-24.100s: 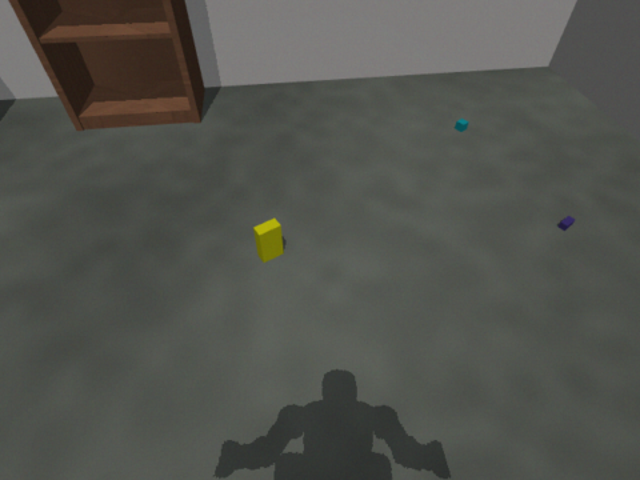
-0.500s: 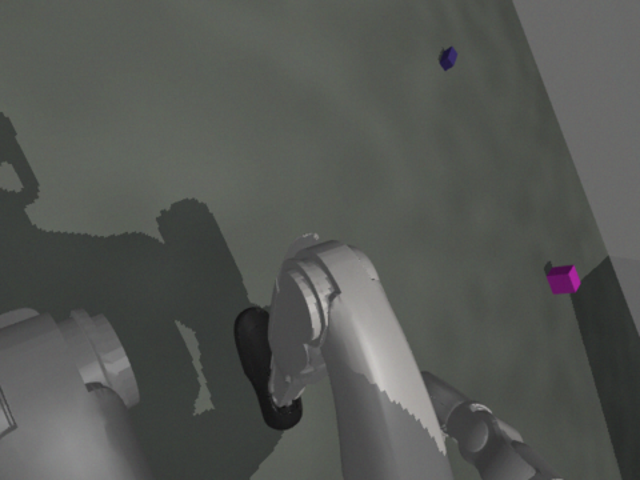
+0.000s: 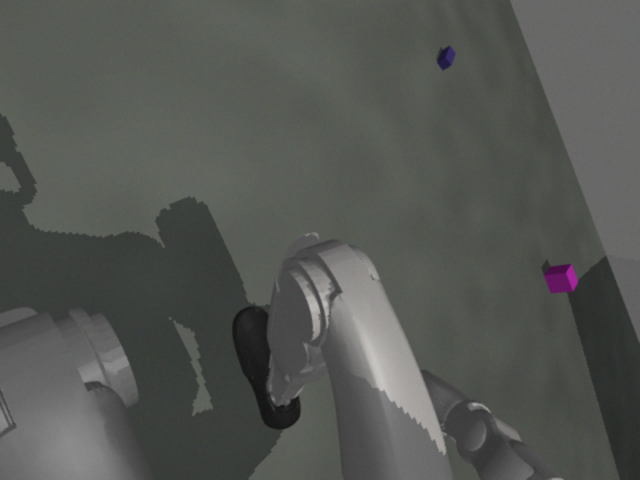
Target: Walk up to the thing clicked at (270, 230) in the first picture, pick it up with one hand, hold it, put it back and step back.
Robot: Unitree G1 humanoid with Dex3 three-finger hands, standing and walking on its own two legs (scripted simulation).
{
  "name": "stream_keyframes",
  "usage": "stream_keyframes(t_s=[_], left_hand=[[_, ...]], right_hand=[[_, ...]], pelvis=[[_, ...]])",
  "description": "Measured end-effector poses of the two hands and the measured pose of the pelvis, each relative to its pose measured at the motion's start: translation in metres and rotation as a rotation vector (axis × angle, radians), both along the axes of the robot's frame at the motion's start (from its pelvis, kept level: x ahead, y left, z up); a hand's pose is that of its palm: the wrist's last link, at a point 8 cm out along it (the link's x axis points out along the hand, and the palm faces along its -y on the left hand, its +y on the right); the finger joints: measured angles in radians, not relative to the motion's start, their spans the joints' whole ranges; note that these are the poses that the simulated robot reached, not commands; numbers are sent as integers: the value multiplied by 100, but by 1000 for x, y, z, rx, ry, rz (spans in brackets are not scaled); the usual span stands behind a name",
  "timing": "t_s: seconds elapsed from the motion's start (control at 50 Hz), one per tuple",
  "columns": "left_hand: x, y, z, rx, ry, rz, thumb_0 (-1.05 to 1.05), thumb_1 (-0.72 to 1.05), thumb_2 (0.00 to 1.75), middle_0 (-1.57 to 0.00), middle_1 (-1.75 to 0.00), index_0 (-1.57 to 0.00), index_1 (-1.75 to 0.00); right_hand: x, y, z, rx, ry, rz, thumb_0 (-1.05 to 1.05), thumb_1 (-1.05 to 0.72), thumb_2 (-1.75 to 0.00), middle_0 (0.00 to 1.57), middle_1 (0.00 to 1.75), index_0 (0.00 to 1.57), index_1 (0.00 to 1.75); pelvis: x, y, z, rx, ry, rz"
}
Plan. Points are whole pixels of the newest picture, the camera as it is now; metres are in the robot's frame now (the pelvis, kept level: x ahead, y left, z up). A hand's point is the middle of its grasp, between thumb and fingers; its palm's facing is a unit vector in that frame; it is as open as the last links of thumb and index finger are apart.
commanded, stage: withdraw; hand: left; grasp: from the side
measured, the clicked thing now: out of the picture +0.49 +0.30 -0.21
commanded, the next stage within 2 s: rise in 0.18 s
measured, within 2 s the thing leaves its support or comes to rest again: neither
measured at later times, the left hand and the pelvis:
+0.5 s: hand out of the picture +0.42 +0.45 -0.08, palm faces +0.51 -0.83 -0.23, open 17.4 cm; pelvis +0.00 +0.00 +0.03, yaw +4 degrees
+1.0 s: hand out of the picture +0.27 +0.38 +0.10, palm faces +0.34 -0.80 -0.50, open 17.4 cm; pelvis +0.02 -0.01 +0.19, yaw +12 degrees
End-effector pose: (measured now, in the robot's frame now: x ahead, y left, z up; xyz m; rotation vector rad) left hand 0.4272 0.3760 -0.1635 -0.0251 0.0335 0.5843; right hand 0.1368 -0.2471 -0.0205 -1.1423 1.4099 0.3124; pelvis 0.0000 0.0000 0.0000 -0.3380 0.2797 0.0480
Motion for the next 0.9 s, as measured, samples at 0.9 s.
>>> stream_keyframes(t_s=[0.9], left_hand=[[-166,57,251,281,631,-77,-1,-55,5,-6,-5,-6,-5]], right_hand=[[66,26,49,423,-287,-486,1,-90,-90,20,30,20,30]], pelvis=[[10,-5,135,154,294,91]])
